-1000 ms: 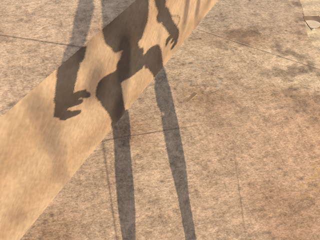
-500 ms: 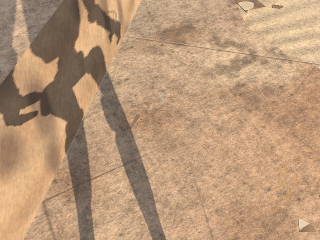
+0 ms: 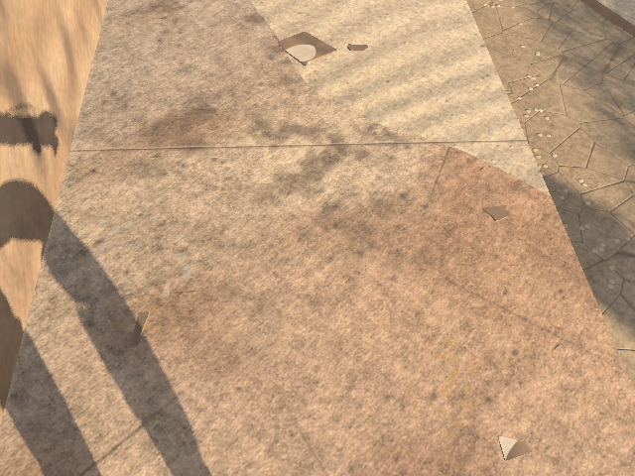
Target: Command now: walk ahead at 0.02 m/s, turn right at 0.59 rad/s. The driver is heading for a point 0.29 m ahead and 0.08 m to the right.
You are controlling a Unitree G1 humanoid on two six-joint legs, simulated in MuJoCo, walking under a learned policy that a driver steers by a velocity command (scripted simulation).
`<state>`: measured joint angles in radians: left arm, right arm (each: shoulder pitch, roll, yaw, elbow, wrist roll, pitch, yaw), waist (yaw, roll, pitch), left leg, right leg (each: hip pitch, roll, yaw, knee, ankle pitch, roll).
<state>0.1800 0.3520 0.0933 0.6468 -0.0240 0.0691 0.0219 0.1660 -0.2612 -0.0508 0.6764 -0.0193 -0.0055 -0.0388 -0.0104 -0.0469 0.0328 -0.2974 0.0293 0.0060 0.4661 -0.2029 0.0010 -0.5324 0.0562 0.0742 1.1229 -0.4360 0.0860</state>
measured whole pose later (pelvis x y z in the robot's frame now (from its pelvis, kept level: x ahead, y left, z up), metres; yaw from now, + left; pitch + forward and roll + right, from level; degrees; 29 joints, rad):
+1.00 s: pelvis +0.00 -0.02 +0.00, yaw -26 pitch +0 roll +0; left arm 0.20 0.28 0.06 0.73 -0.02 0.05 0.03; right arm 0.18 -0.23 -0.03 0.77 0.01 0.00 -0.01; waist -0.02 -0.03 0.04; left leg -0.22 -0.01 -0.03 0.48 -0.26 0.01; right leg -0.20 0.00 0.07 0.54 -0.37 0.08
